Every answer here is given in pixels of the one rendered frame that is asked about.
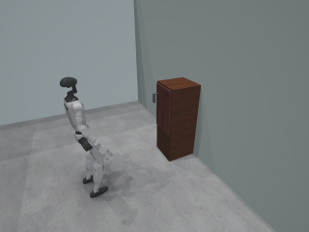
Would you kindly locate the robot right upper arm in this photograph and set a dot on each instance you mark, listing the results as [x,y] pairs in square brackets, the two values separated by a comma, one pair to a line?
[77,109]

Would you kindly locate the robot right hand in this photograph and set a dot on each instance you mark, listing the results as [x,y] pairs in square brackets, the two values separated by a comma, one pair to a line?
[102,150]

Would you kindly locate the robot left foot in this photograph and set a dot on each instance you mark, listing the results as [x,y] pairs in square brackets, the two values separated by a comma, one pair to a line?
[86,181]

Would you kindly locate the handle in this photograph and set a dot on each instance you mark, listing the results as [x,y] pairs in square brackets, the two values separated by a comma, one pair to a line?
[154,101]

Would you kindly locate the robot left shin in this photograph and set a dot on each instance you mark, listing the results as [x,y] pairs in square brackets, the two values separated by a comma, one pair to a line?
[89,167]

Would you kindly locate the cupboard door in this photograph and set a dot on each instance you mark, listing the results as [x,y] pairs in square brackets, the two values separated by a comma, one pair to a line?
[163,107]

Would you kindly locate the right robot forearm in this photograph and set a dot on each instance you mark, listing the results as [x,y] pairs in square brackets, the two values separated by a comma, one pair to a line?
[86,134]

